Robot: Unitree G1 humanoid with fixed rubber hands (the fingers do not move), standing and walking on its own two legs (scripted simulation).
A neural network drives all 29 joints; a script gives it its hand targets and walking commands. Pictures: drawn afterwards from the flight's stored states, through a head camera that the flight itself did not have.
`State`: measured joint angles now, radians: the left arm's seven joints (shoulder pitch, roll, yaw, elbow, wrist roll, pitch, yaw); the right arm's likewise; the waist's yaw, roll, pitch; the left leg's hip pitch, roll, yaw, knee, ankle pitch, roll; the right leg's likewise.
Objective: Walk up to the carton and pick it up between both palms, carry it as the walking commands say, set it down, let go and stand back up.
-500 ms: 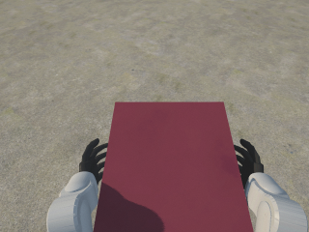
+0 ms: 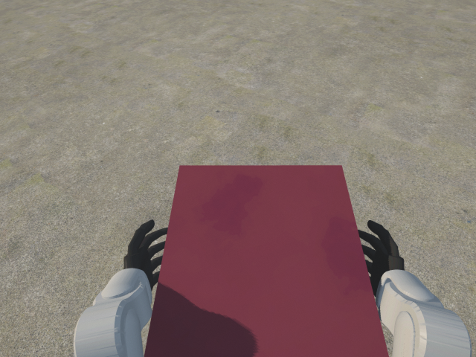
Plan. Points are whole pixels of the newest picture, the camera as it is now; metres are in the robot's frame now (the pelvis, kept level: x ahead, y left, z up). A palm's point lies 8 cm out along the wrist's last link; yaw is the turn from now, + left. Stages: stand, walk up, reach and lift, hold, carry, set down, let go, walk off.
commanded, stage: carry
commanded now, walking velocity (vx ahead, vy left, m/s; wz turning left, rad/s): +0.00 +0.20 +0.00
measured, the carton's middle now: (258, 278) +0.26 +0.00 -0.01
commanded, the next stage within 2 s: none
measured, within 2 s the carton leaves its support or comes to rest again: neither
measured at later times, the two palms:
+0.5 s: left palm (7, 300) +0.18 +0.34 +0.09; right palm (265, 308) +0.17 -0.01 +0.09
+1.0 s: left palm out of the picture +0.13 +0.52 +0.08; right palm (116, 341) +0.13 +0.17 +0.09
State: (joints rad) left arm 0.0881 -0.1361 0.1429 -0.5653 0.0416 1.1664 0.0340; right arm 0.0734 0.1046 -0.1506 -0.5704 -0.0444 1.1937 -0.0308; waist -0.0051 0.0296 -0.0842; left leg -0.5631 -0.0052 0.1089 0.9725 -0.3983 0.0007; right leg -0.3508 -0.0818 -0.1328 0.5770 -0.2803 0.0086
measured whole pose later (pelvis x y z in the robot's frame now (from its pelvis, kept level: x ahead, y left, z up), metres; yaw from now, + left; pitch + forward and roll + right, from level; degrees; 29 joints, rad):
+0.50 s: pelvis -0.05 +0.17 +0.00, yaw -1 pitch +5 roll -1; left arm 0.07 -0.13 0.16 -0.64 0.03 1.17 0.03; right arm 0.07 0.13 -0.16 -0.62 -0.04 1.16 -0.02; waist 0.00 0.02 -0.07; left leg -0.43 -0.04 0.18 0.54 -0.21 0.14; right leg -0.38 -0.03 -0.14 0.69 -0.46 -0.01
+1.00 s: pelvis -0.09 +0.34 +0.00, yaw -1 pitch +4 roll -2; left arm 0.08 -0.13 0.16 -0.64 0.04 1.18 0.03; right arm 0.07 0.13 -0.15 -0.60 -0.04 1.16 -0.02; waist 0.02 -0.02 -0.03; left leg -0.40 0.02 0.13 0.54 -0.21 0.08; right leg -0.53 -0.08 -0.09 1.05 -0.50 0.04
